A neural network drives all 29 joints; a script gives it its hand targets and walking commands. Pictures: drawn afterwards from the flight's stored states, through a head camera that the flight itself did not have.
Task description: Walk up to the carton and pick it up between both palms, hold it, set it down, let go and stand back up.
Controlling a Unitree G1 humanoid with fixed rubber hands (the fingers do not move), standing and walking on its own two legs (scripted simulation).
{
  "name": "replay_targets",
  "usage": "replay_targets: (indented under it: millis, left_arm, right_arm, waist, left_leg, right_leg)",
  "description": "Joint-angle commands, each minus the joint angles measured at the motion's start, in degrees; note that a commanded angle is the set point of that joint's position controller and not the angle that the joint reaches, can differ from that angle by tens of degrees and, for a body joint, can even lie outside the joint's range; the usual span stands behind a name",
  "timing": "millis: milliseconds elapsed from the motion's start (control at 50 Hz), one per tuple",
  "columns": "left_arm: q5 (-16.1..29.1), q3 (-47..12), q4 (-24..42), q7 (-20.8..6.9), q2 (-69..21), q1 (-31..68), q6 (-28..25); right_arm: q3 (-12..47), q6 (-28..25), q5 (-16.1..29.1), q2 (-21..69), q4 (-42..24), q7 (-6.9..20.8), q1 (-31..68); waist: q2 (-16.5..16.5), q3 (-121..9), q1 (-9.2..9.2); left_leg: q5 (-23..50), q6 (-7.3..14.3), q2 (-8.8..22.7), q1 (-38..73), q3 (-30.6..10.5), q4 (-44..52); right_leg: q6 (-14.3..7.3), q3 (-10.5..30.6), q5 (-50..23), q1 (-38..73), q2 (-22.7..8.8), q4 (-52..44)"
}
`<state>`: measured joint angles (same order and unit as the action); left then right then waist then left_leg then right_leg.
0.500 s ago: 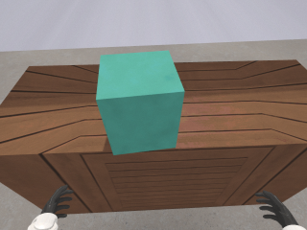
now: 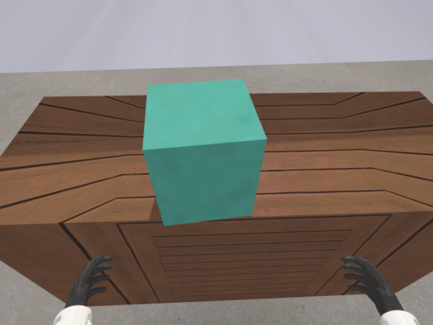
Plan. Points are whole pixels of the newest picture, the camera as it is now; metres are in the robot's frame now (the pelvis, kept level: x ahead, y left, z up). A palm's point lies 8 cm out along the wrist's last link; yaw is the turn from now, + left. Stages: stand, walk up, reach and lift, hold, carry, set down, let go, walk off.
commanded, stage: reach and lift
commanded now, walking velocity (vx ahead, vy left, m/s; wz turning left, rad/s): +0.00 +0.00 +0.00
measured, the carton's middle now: (202, 154) +0.46 +0.06 +0.05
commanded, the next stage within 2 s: none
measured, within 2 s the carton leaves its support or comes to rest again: neither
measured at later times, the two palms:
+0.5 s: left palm (98, 276) +0.21 +0.23 +0.01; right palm (376, 277) +0.20 -0.25 +0.01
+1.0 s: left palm (114, 235) +0.26 +0.20 +0.06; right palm (365, 228) +0.26 -0.23 +0.06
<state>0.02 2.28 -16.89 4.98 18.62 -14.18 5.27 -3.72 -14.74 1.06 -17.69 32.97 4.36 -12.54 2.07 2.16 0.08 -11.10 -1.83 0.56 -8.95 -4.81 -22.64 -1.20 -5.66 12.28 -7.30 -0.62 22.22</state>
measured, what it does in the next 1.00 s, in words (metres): stands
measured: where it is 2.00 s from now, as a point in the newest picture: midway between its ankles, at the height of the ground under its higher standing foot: outside the picture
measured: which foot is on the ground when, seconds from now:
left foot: down 0.00-1.00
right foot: down 0.00-1.00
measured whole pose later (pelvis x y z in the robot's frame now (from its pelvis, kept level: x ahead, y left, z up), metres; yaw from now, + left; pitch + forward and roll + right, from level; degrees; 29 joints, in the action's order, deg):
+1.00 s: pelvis +0.01 +0.00 +0.00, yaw +0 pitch -2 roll +0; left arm 3.0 0.1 1.6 8.8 10.3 -6.7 11.8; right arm -1.9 -2.8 14.9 -17.2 12.7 3.2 -4.0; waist 2.1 0.1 0.1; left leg -10.8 -1.8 0.7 -8.1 -4.8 -20.5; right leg -1.2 -5.6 12.2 -6.7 -0.5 20.5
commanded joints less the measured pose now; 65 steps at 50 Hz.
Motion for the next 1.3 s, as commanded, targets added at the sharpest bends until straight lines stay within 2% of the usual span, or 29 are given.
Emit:
replay_targets:
  millis: [0,100,140,180,200,240,300,440,460,500,540,580,620,640,680,700,720,740,760,780,820,840,940,1020,1060,1080,1200,1240,1280]
  left_arm:
    - [6.3,0.7,14.7,2.0,1.7,3.9,-4.7]
    - [7.3,-0.8,16.9,1.9,-1.0,0.0,-7.9]
    - [5.7,-0.8,16.4,2.1,-2.0,0.8,-8.9]
    - [7.1,-0.9,17.3,2.1,-2.1,0.5,-10.0]
    - [6.8,-1.4,19.0,2.0,-2.8,-0.5,-10.5]
    - [7.0,-1.6,19.1,2.0,-2.9,0.8,-11.4]
    - [8.3,-2.9,21.3,2.3,-4.5,-1.5,-13.4]
    - [9.2,-3.7,23.2,3.2,-5.3,-0.1,-14.2]
    - [8.7,-5.3,24.3,3.3,-7.1,-4.5,-14.4]
    - [9.3,-5.2,24.4,3.3,-6.4,0.6,-13.5]
    - [8.8,-4.3,24.0,4.0,-5.6,3.1,-13.5]
    - [9.0,-5.0,25.2,4.3,-7.0,2.5,-12.4]
    - [9.0,-3.9,23.8,4.1,-6.0,6.3,-10.7]
    - [9.7,-5.1,25.2,4.6,-7.2,7.1,-10.0]
    - [9.6,-3.5,26.3,4.8,-6.5,9.3,-8.6]
    - [9.5,-3.8,27.9,5.1,-8.2,6.4,-6.9]
    - [9.1,-3.3,28.6,4.9,-6.5,10.8,-6.2]
    - [8.7,-3.9,27.8,4.8,-8.6,6.5,-4.7]
    - [8.1,-2.5,28.8,4.7,-7.4,13.3,-3.7]
    - [8.3,-3.5,28.2,4.7,-9.8,7.0,-2.4]
    - [7.6,-1.8,30.0,4.4,-8.7,11.7,-0.4]
    - [7.7,-1.7,31.2,4.3,-8.7,11.6,1.3]
    - [7.0,1.0,34.3,4.1,-8.7,13.9,6.1]
    - [7.0,3.2,34.9,3.8,-7.8,16.9,10.2]
    - [7.0,4.1,34.5,3.4,-7.6,19.9,11.7]
    - [7.2,4.0,33.1,3.6,-6.8,24.1,12.9]
    - [6.8,7.2,32.0,3.7,-6.9,28.5,17.9]
    - [7.3,5.9,31.7,3.4,-7.0,34.5,19.7]
    - [6.9,7.1,33.5,4.0,-6.7,35.5,21.3]
  right_arm:
    - [-0.4,-1.9,6.8,-4.6,-10.9,0.7,3.0]
    - [0.4,-3.3,8.9,-4.1,-15.0,0.9,0.4]
    - [1.2,-3.6,9.8,-4.9,-13.1,1.4,1.3]
    - [1.8,-3.7,10.5,-4.6,-15.5,1.2,0.3]
    - [2.4,-3.9,11.6,-4.6,-16.2,1.5,-0.9]
    - [2.9,-4.0,12.7,-4.3,-17.4,1.3,0.5]
    - [3.0,-4.8,13.6,-5.6,-19.6,1.7,-1.8]
    - [4.2,-4.1,17.1,-4.9,-22.0,2.1,-1.0]
    - [3.6,-4.1,16.7,-4.8,-22.4,2.1,-4.7]
    - [2.8,-3.9,17.0,-5.9,-25.2,2.3,1.3]
    - [4.3,-2.7,17.5,-4.6,-25.3,2.1,1.9]
    - [3.4,-1.8,18.0,-5.0,-26.2,2.3,3.2]
    - [4.2,-0.2,17.8,-4.4,-27.5,1.8,5.8]
    - [3.0,0.4,17.6,-5.5,-28.7,1.8,7.1]
    - [4.4,2.3,18.1,-4.7,-28.1,1.6,7.8]
    - [3.2,3.4,17.2,-6.1,-28.5,1.4,5.8]
    - [2.8,3.8,17.3,-6.5,-30.1,1.1,9.5]
    - [2.7,4.5,17.6,-6.5,-27.4,0.9,6.0]
    - [2.9,5.6,17.6,-6.7,-28.8,0.8,12.5]
    - [3.8,6.1,17.5,-5.8,-28.0,0.7,6.8]
    - [3.4,7.3,17.6,-6.8,-30.4,-0.1,11.9]
    - [3.5,8.1,18.1,-7.4,-31.2,-0.7,12.3]
    - [4.2,11.2,19.7,-6.8,-31.5,-2.2,15.2]
    - [4.5,13.8,19.1,-8.2,-34.1,-3.3,19.5]
    - [4.4,15.2,19.3,-8.2,-32.7,-3.8,22.3]
    - [4.2,16.1,19.7,-9.0,-30.4,-3.7,26.3]
    - [4.3,20.8,19.0,-7.0,-28.1,-4.6,30.9]
    - [3.5,22.5,19.5,-9.0,-25.1,-5.0,35.3]
    - [2.9,23.1,20.4,-9.8,-26.3,-4.9,38.5]
  waist:
    - [0.3,-5.6,2.44]
    - [0.5,-8.1,1.98]
    - [-1.9,-7.4,1.76]
    - [0.0,-8.4,2.04]
    - [-0.3,-8.1,0.90]
    - [-0.7,-7.3,1.68]
    - [0.6,-9.1,0.51]
    - [-0.8,-7.6,2.02]
    - [-1.5,-6.9,1.60]
    - [-0.5,-7.5,0.81]
    - [-0.2,-7.2,2.66]
    - [-1.1,-6.0,2.28]
    - [0.6,-6.1,3.49]
    - [-0.5,-7.1,2.17]
    - [0.1,-8.3,3.11]
    - [0.4,-9.5,1.39]
    - [0.5,-10.0,2.33]
    - [-0.4,-8.1,1.35]
    - [-0.4,-9.6,2.44]
    - [-1.2,-7.4,1.85]
    - [-0.6,-10.3,2.46]
    - [-0.2,-9.8,1.43]
    - [-2.7,-10.0,2.87]
    - [0.1,-11.8,3.40]
    - [0.9,-10.9,2.86]
    - [-2.2,-9.9,4.33]
    - [-0.3,-10.1,4.09]
    - [-2.3,-8.9,2.52]
    - [-3.5,-12.0,4.35]
  left_leg:
    - [4.6,1.4,-1.8,3.6,8.1,7.8]
    - [10.5,0.8,-1.8,6.0,7.1,6.4]
    - [11.6,0.0,-1.8,6.6,6.9,6.8]
    - [12.9,0.0,-1.8,6.9,7.0,6.2]
    - [14.7,-0.2,-1.8,8.0,6.7,6.1]
    - [13.1,-0.1,-1.7,6.3,6.7,6.0]
    - [14.0,-0.1,-1.7,7.0,6.5,5.6]
    - [11.9,0.4,-1.1,3.9,6.5,5.4]
    - [13.3,-0.1,-0.9,5.5,6.0,5.6]
    - [11.7,0.0,-1.0,5.1,6.1,5.0]
    - [8.6,0.7,-1.3,2.4,6.6,5.7]
    - [7.3,0.7,-1.2,2.7,6.0,6.3]
    - [6.9,1.1,-1.3,3.0,6.4,6.3]
    - [6.9,0.6,-1.1,3.3,6.1,6.9]
    - [7.4,0.9,-0.9,3.7,6.3,6.8]
    - [9.4,0.4,-0.8,5.7,5.8,6.9]
    - [10.5,0.4,-1.0,5.1,5.9,6.8]
    - [10.7,0.3,-1.0,5.5,5.2,7.0]
    - [9.9,0.2,-0.9,5.2,5.7,7.4]
    - [11.6,-0.1,-0.8,5.5,5.8,7.4]
    - [13.5,0.0,-1.2,6.8,5.9,7.2]
    - [15.6,-0.3,-1.5,7.7,6.1,6.6]
    - [17.7,-0.5,-1.6,7.3,6.7,6.6]
    - [18.1,-0.1,-1.5,7.9,7.2,6.4]
    - [17.2,-0.1,-1.5,8.2,7.3,6.7]
    - [15.3,-0.3,-1.4,6.3,7.6,6.9]
    - [12.4,0.6,-1.3,5.8,7.5,7.8]
    - [11.7,-0.1,-1.2,5.3,7.7,7.7]
    - [12.3,-0.2,-1.0,5.7,7.8,7.7]
  right_leg:
    - [0.4,3.7,-1.4,4.5,1.8,-7.2]
    - [0.4,4.6,-8.0,5.0,2.2,-7.0]
    - [-0.1,4.7,-7.5,4.9,2.3,-7.4]
    - [0.3,4.6,-9.5,5.3,2.3,-7.2]
    - [0.5,4.8,-12.3,5.4,2.1,-7.4]
    - [0.5,5.5,-10.6,5.2,2.2,-7.5]
    - [0.3,5.1,-11.9,5.5,2.7,-6.5]
    - [0.1,6.2,-8.1,3.6,2.3,-6.5]
    - [0.0,5.7,-8.3,3.0,3.0,-6.6]
    - [-0.7,5.6,-6.5,1.9,3.1,-6.9]
    - [0.0,6.5,-4.7,2.9,2.5,-6.3]
    - [-0.3,6.3,-3.4,2.0,2.6,-6.4]
    - [0.1,6.9,-3.7,1.9,2.5,-6.4]
    - [-0.2,6.7,-3.7,1.9,2.6,-6.3]
    - [0.0,6.9,-4.4,2.1,2.7,-6.3]
    - [-0.1,6.1,-7.0,2.5,3.3,-6.2]
    - [0.0,6.5,-7.1,2.3,3.2,-6.2]
    - [-0.3,6.3,-7.6,2.7,3.4,-6.7]
    - [-0.4,6.4,-6.3,2.0,3.4,-6.3]
    - [-0.4,6.1,-8.1,2.4,3.2,-6.9]
    - [0.2,6.7,-10.2,3.4,3.3,-6.3]
    - [0.4,6.2,-12.1,3.4,3.8,-6.4]
    - [0.4,6.6,-14.6,4.6,3.3,-6.1]
    - [1.0,6.5,-14.3,5.8,3.7,-5.6]
    - [1.2,6.4,-12.9,4.7,3.7,-5.7]
    - [0.9,6.9,-10.0,3.1,3.3,-5.6]
    - [1.3,7.2,-8.7,4.0,2.9,-6.1]
    - [1.0,6.6,-7.9,2.5,3.3,-5.9]
    - [0.6,6.8,-7.7,2.8,3.5,-6.1]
